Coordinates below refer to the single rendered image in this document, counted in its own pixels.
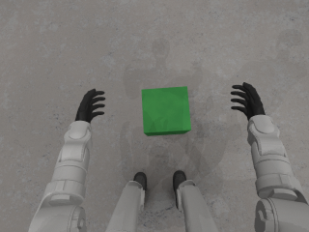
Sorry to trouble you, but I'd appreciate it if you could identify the robot left hand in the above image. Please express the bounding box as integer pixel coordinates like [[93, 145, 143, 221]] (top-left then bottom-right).
[[74, 88, 105, 124]]

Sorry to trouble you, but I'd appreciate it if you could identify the left robot upper arm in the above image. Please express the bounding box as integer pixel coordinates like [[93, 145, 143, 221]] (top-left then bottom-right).
[[30, 204, 87, 232]]

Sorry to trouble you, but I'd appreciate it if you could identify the right robot foot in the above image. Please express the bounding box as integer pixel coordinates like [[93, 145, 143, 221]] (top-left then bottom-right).
[[173, 170, 186, 209]]

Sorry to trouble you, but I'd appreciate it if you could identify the robot right hand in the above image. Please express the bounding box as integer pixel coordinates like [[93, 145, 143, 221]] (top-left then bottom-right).
[[230, 82, 266, 121]]

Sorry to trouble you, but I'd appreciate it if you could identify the right robot forearm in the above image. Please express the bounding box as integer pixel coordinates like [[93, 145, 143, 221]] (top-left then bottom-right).
[[247, 114, 309, 206]]

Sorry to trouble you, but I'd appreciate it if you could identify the right robot upper arm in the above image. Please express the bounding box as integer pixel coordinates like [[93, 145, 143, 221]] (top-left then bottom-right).
[[254, 197, 309, 232]]

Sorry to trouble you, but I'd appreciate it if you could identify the left robot shin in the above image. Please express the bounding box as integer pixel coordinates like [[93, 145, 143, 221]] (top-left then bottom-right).
[[123, 181, 142, 190]]

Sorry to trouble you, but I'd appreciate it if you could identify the left robot forearm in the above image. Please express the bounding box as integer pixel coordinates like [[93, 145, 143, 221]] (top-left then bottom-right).
[[28, 120, 93, 232]]

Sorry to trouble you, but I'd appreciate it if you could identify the carton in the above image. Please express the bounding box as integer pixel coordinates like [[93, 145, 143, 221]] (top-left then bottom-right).
[[141, 86, 191, 136]]

